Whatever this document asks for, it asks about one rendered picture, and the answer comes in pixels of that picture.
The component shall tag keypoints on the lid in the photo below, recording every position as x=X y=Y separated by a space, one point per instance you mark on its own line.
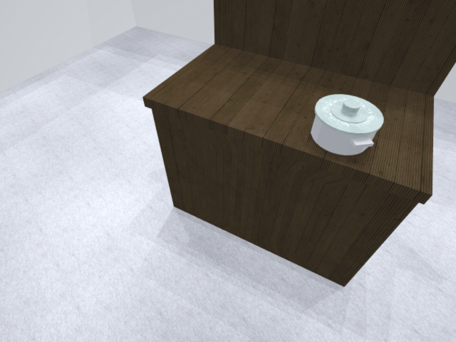
x=366 y=121

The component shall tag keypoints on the table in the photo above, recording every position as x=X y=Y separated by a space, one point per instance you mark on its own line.
x=234 y=124

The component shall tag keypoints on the pot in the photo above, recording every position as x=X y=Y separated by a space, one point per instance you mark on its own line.
x=339 y=143

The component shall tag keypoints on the knob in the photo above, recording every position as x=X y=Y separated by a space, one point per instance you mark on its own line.
x=351 y=106

